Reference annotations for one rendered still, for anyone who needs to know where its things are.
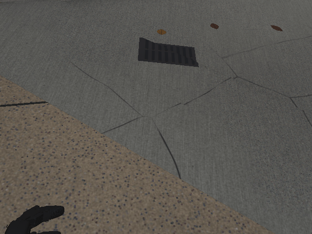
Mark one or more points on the left robot hand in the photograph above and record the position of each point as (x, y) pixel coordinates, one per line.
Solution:
(33, 217)

